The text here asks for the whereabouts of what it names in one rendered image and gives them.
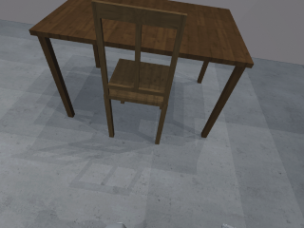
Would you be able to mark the table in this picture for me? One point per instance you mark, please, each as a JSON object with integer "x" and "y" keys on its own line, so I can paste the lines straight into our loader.
{"x": 210, "y": 35}

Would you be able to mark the chair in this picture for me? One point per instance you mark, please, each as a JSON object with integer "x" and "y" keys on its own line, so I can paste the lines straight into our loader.
{"x": 135, "y": 81}

